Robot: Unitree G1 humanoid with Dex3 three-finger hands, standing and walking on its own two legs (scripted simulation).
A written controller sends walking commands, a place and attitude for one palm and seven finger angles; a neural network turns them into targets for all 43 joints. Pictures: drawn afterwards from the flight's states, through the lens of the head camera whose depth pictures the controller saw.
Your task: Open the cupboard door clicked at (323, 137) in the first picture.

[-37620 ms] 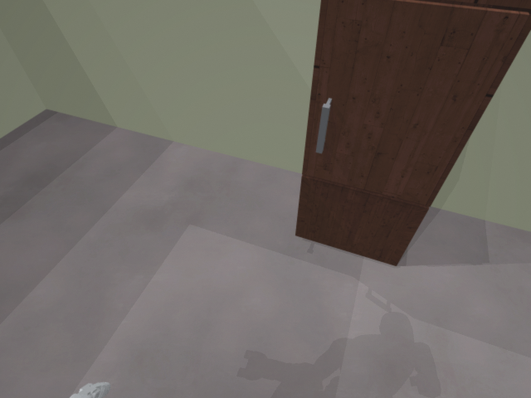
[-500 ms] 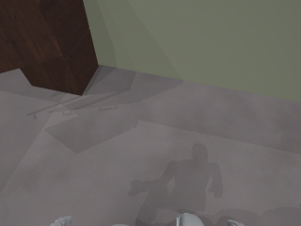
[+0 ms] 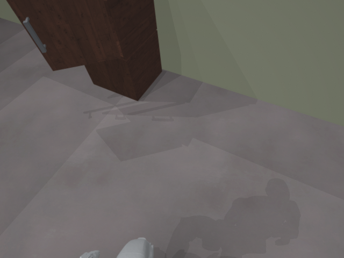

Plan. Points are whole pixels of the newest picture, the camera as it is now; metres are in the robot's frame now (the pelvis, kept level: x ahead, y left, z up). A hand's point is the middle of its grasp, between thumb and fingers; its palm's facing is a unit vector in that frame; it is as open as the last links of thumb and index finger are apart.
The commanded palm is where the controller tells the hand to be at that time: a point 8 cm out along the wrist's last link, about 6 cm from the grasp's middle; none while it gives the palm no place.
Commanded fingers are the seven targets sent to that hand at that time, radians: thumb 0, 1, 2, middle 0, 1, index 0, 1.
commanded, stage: turn to face it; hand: left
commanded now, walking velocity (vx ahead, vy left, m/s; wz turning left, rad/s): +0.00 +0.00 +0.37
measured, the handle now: (36, 35) +1.10 +0.74 -0.11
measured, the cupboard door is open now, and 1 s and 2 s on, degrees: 42 42 42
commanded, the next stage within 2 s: take the last steps up to it in 0.22 s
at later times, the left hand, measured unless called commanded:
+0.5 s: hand out of the picture +0.07 +0.21 -0.17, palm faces +0.20 -0.95 -0.23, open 7.4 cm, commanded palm none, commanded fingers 0.00 0.90 0.90 -0.20 -0.30 -0.20 -0.30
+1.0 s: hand out of the picture +0.02 +0.22 -0.20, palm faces +0.41 -0.90 -0.17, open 7.4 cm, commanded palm none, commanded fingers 0.00 0.90 0.90 -0.20 -0.30 -0.20 -0.30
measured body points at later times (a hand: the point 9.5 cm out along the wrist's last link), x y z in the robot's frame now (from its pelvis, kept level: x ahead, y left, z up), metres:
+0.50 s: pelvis +0.04 +0.00 -0.01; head +0.07 +0.00 +0.44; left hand +0.06 +0.26 -0.15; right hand +0.16 -0.22 -0.16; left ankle +0.00 +0.12 -0.74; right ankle +0.05 -0.13 -0.72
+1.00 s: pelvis +0.17 +0.09 -0.03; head +0.21 +0.12 +0.42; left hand +0.00 +0.27 -0.18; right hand +0.36 -0.09 -0.17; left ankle +0.21 +0.20 -0.74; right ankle +0.07 -0.11 -0.70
